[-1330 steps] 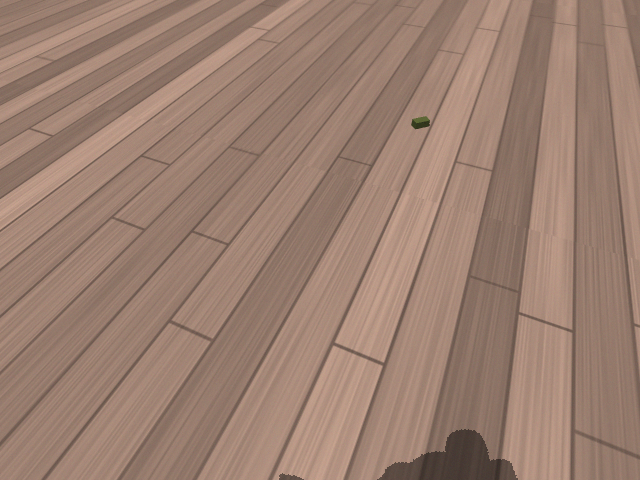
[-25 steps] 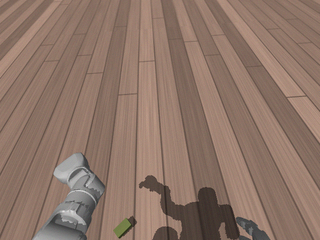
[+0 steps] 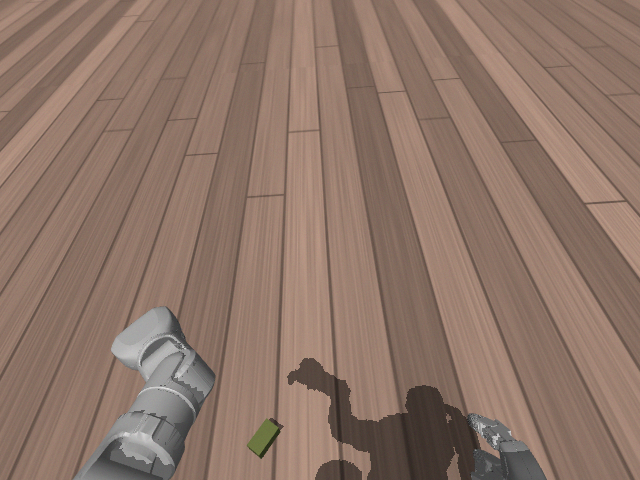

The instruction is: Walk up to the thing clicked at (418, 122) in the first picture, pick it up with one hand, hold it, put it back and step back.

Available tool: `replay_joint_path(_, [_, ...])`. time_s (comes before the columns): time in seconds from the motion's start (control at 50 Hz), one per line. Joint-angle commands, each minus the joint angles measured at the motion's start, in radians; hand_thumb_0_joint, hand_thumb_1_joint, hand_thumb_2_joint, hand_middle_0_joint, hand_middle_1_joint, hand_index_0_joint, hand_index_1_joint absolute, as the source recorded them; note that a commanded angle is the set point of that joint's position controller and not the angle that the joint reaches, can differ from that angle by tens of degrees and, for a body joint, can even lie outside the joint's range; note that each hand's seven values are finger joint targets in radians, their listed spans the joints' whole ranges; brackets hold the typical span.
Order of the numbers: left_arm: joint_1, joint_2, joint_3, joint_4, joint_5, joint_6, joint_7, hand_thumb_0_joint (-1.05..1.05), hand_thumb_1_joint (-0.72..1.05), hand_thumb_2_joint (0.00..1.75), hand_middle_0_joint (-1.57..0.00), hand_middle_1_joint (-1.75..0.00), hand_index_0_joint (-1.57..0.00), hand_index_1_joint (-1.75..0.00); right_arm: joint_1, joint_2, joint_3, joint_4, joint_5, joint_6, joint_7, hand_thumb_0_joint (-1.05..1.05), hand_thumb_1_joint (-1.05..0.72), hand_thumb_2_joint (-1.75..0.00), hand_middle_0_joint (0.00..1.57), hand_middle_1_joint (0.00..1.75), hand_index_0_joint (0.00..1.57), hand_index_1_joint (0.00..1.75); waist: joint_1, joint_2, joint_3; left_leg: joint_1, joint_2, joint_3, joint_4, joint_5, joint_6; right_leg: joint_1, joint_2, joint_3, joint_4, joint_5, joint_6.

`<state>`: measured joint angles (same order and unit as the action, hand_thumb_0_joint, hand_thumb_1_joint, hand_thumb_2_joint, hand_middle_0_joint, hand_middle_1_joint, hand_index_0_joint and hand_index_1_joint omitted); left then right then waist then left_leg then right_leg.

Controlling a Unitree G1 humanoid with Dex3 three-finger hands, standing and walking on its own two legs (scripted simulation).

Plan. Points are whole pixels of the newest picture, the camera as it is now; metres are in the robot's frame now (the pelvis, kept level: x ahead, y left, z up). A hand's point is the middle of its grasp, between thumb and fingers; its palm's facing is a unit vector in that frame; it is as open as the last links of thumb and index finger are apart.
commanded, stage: hold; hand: left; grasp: from above
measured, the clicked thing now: (264, 438) +0.39 +0.22 -0.75
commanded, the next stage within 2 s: crouch in 0.64 s
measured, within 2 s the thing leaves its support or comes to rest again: neither
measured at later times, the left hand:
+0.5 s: hand (173, 372) +0.29 +0.23 -0.04, palm faces -0.27 -0.34 -0.90, open 5.7 cm
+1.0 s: hand (177, 384) +0.28 +0.23 -0.07, palm faces -0.32 -0.32 -0.89, open 5.7 cm
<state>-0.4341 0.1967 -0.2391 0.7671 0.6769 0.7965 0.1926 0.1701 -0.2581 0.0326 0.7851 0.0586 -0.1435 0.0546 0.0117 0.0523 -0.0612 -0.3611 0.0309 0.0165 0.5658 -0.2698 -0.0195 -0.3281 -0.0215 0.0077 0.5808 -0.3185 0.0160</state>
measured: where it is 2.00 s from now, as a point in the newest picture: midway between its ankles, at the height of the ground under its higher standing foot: outside the picture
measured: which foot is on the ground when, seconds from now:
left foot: down 0.00-1.00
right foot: down 0.00-1.00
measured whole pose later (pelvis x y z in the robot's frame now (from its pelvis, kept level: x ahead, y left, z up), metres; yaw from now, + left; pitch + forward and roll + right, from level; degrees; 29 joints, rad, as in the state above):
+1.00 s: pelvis -0.01 +0.00 +0.00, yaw +0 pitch +5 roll +0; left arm -0.44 0.17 -0.24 0.87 0.69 0.75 0.25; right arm 0.17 -0.24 0.03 0.79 0.05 -0.18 0.04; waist 0.00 0.03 -0.04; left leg -0.41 0.03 0.01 0.61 -0.27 -0.02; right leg -0.38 -0.02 0.00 0.62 -0.32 0.02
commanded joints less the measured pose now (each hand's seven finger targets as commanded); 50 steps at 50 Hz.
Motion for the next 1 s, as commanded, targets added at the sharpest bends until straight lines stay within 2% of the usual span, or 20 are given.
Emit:
replay_joint_path(0.0, [-0.367, 0.169, 0.027, -0.22, 0.058, 0.011, 0.023, 0.0, 0.43, 0.37, -0.88, -0.46, -0.88, -0.46, -0.096, -0.114, -0.03, -0.14, 0.005, -0.045, -0.009, 0.0, -0.91, -0.91, 0.2, 0.3, 0.2, 0.3, 0.013, -0.057, -0.288, 0.151, -0.045, 0.024, -0.046, 0.28, 0.034, 0.105, 0.044, -0.024, -0.069, 0.323, -0.01])
replay_joint_path(0.04, [-0.312, 0.125, 0.005, -0.15, 0.063, 0.028, 0.018, 0.0, 0.42, 0.35, -0.87, -0.45, -0.87, -0.46, -0.1, -0.111, -0.026, -0.141, 0.006, -0.044, -0.01, 0.0, -0.91, -0.91, 0.2, 0.3, 0.2, 0.3, -0.003, -0.104, -0.231, 0.129, -0.044, 0.021, -0.046, 0.26, 0.038, 0.082, 0.046, -0.026, -0.076, 0.309, -0.007])
replay_joint_path(0.08, [-0.338, 0.157, 0.02, -0.176, 0.066, 0.026, 0.022, 0.0, 0.44, 0.36, -0.88, -0.47, -0.88, -0.47, -0.096, -0.111, -0.028, -0.138, 0.003, -0.049, -0.012, 0.0, -0.91, -0.91, 0.2, 0.3, 0.2, 0.3, 0.006, -0.08, -0.236, 0.125, -0.046, 0.021, -0.05, 0.242, 0.034, 0.082, 0.044, -0.029, -0.079, 0.283, -0.011])
replay_joint_path(0.2, [-0.35, 0.143, 0.01, -0.223, 0.066, 0.029, 0.013, 0.0, 0.51, 0.36, -0.94, -0.45, -0.93, -0.45, -0.109, -0.108, -0.028, -0.149, 0.007, -0.054, -0.013, 0.0, -0.91, -0.9, 0.2, 0.3, 0.2, 0.3, 0.013, -0.042, -0.255, 0.139, -0.043, 0.02, -0.056, 0.236, 0.03, 0.083, 0.046, -0.026, -0.072, 0.262, -0.018])
replay_joint_path(0.24, [-0.302, 0.14, 0.009, -0.155, 0.078, 0.033, 0.016, 0.0, 0.5, 0.33, -0.93, -0.44, -0.93, -0.44, -0.104, -0.109, -0.026, -0.146, 0.004, -0.055, -0.015, 0.0, -0.91, -0.91, 0.2, 0.3, 0.2, 0.3, 0.005, -0.097, -0.236, 0.125, -0.042, 0.015, -0.048, 0.237, 0.032, 0.082, 0.047, -0.029, -0.072, 0.26, -0.015])
replay_joint_path(0.28, [-0.357, 0.149, 0.014, -0.206, 0.073, 0.023, 0.024, 0.0, 0.55, 0.33, -0.95, -0.47, -0.95, -0.46, -0.102, -0.106, -0.028, -0.148, 0.003, -0.058, -0.015, 0.0, -0.91, -0.9, 0.2, 0.3, 0.2, 0.3, 0.006, -0.053, -0.255, 0.133, -0.045, 0.02, -0.05, 0.231, 0.03, 0.074, 0.045, -0.026, -0.072, 0.26, -0.017])
replay_joint_path(0.3, [-0.326, 0.134, 0.008, -0.173, 0.068, 0.027, 0.024, 0.0, 0.56, 0.33, -0.96, -0.48, -0.97, -0.47, -0.103, -0.108, -0.026, -0.147, 0.002, -0.059, -0.017, 0.0, -0.91, -0.9, 0.2, 0.3, 0.2, 0.3, 0.005, -0.067, -0.226, 0.123, -0.041, 0.016, -0.055, 0.214, 0.029, 0.064, 0.047, -0.029, -0.074, 0.234, -0.018])
replay_joint_path(0.38, [-0.334, 0.137, 0.014, -0.211, 0.065, 0.02, 0.036, 0.0, 0.56, 0.35, -0.96, -0.47, -0.97, -0.46, -0.106, -0.105, -0.028, -0.148, 0.003, -0.063, -0.017, 0.0, -0.91, -0.9, 0.2, 0.3, 0.2, 0.3, 0.013, -0.053, -0.269, 0.138, -0.042, 0.018, -0.046, 0.239, 0.029, 0.081, 0.045, -0.026, -0.069, 0.262, -0.018])
replay_joint_path(0.46, [-0.362, 0.112, 0.001, -0.188, 0.059, 0.024, 0.042, 0.0, 0.59, 0.32, -0.98, -0.45, -0.99, -0.43, -0.105, -0.105, -0.027, -0.137, 0.003, -0.062, -0.016, 0.0, -0.91, -0.9, 0.2, 0.3, 0.2, 0.3, -0.001, -0.077, -0.265, 0.129, -0.044, 0.021, -0.035, 0.244, 0.035, 0.081, 0.042, -0.021, -0.071, 0.29, -0.01])
replay_joint_path(0.48, [-0.377, 0.136, 0.009, -0.225, 0.057, 0.019, 0.044, 0.0, 0.58, 0.31, -0.98, -0.44, -0.99, -0.43, -0.108, -0.107, -0.029, -0.139, 0.004, -0.063, -0.019, 0.0, -0.91, -0.9, 0.2, 0.3, 0.2, 0.3, 0.012, -0.055, -0.286, 0.14, -0.045, 0.023, -0.04, 0.244, 0.032, 0.091, 0.043, -0.024, -0.07, 0.281, -0.014])
replay_joint_path(0.62, [-0.324, 0.108, 0.001, -0.129, 0.05, 0.03, 0.033, 0.0, 0.63, 0.28, -1.01, -0.44, -1.02, -0.42, -0.107, -0.109, -0.028, -0.136, 0.002, -0.063, -0.019, 0.0, -0.91, -0.9, 0.2, 0.3, 0.2, 0.3, 0.006, -0.092, -0.213, 0.101, -0.04, 0.016, -0.055, 0.188, 0.033, 0.062, 0.046, -0.03, -0.08, 0.211, -0.019])
replay_joint_path(0.66, [-0.356, 0.163, 0.029, -0.183, 0.052, 0.025, 0.037, 0.0, 0.63, 0.29, -1.0, -0.45, -1.02, -0.44, -0.104, -0.109, -0.031, -0.139, 0.002, -0.065, -0.02, 0.0, -0.91, -0.9, 0.2, 0.3, 0.2, 0.3, 0.022, -0.042, -0.251, 0.112, -0.043, 0.02, -0.054, 0.198, 0.028, 0.073, 0.045, -0.027, -0.079, 0.212, -0.022])
replay_joint_path(0.7, [-0.328, 0.113, 0.006, -0.164, 0.052, 0.033, 0.036, 0.0, 0.62, 0.28, -1.01, -0.44, -1.02, -0.42, -0.107, -0.107, -0.028, -0.144, 0.003, -0.066, -0.018, 0.0, -0.91, -0.91, 0.2, 0.3, 0.2, 0.3, 0.007, -0.081, -0.246, 0.117, -0.042, 0.019, -0.048, 0.204, 0.032, 0.069, 0.045, -0.026, -0.079, 0.223, -0.018])
replay_joint_path(0.74, [-0.344, 0.11, 0.0, -0.19, 0.053, 0.023, 0.034, 0.0, 0.49, 0.25, -0.85, -0.52, -0.88, -0.45, -0.105, -0.105, -0.03, -0.141, 0.003, -0.068, -0.018, 0.0, -0.84, -0.88, 0.2, 0.3, 0.2, 0.3, 0.01, -0.065, -0.248, 0.113, -0.042, 0.018, -0.048, 0.211, 0.031, 0.07, 0.045, -0.027, -0.075, 0.232, -0.019])
replay_joint_path(0.76, [-0.324, 0.107, 0.001, -0.159, 0.05, 0.023, 0.032, 0.0, 0.56, 0.17, -0.89, -0.47, -0.96, -0.4, -0.101, -0.107, -0.03, -0.144, 0.004, -0.066, -0.021, 0.0, -0.87, -0.89, 0.2, 0.3, 0.2, 0.3, 0.007, -0.09, -0.236, 0.108, -0.042, 0.018, -0.046, 0.208, 0.033, 0.065, 0.046, -0.028, -0.079, 0.232, -0.017])
replay_joint_path(0.8, [-0.328, 0.137, 0.017, -0.167, 0.057, 0.009, 0.042, 0.0, 0.61, 0.16, -0.93, -0.45, -1.0, -0.37, -0.096, -0.108, -0.033, -0.141, 0.002, -0.068, -0.022, 0.0, -0.87, -0.89, 0.2, 0.3, 0.2, 0.3, 0.006, -0.079, -0.228, 0.104, -0.042, 0.021, -0.047, 0.191, 0.031, 0.06, 0.043, -0.024, -0.079, 0.213, -0.018])
replay_joint_path(0.82, [-0.311, 0.108, 0.007, -0.112, 0.058, 0.007, 0.046, 0.0, 0.59, 0.17, -0.93, -0.43, -1.0, -0.37, -0.088, -0.108, -0.031, -0.135, 0.0, -0.07, -0.021, 0.0, -0.87, -0.89, 0.2, 0.3, 0.2, 0.3, -0.011, -0.104, -0.204, 0.092, -0.039, 0.018, -0.044, 0.184, 0.033, 0.045, 0.043, -0.024, -0.074, 0.21, -0.016])
replay_joint_path(0.84, [-0.336, 0.103, 0.004, -0.135, 0.063, -0.007, 0.052, 0.0, 0.6, 0.17, -0.93, -0.45, -1.0, -0.38, -0.082, -0.108, -0.035, -0.13, -0.001, -0.073, -0.022, 0.0, -0.87, -0.89, 0.2, 0.3, 0.2, 0.3, -0.007, -0.1, -0.216, 0.093, -0.039, 0.018, -0.038, 0.188, 0.032, 0.041, 0.043, -0.024, -0.071, 0.217, -0.016])
replay_joint_path(0.94, [-0.351, 0.124, 0.037, -0.018, 0.064, -0.06, 0.108, 0.0, 0.59, 0.11, -0.91, -0.46, -0.99, -0.37, -0.037, -0.115, -0.047, -0.107, -0.012, -0.082, -0.019, 0.0, -0.88, -0.89, 0.2, 0.3, 0.2, 0.3, -0.018, -0.107, -0.199, 0.046, -0.042, 0.025, -0.013, 0.154, 0.029, -0.001, 0.039, -0.021, -0.054, 0.188, -0.018])
replay_joint_path(0.98, [-0.369, 0.103, 0.041, 0.06, 0.066, -0.082, 0.141, 0.0, 0.56, 0.13, -0.89, -0.46, -0.97, -0.38, -0.012, -0.117, -0.053, -0.091, -0.015, -0.082, -0.014, 0.0, -0.88, -0.89, 0.2, 0.3, 0.2, 0.3, -0.039, -0.111, -0.202, 0.017, -0.042, 0.029, 0.014, 0.149, 0.029, -0.032, 0.038, -0.011, -0.036, 0.193, -0.017])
